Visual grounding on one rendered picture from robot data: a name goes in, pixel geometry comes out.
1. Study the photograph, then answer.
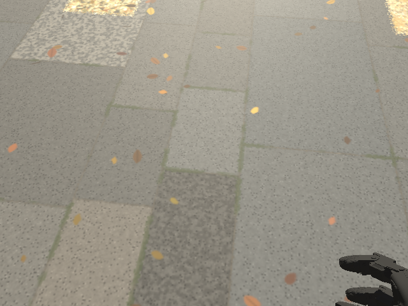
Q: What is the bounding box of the right robot hand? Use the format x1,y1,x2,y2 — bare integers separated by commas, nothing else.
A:
335,252,408,306

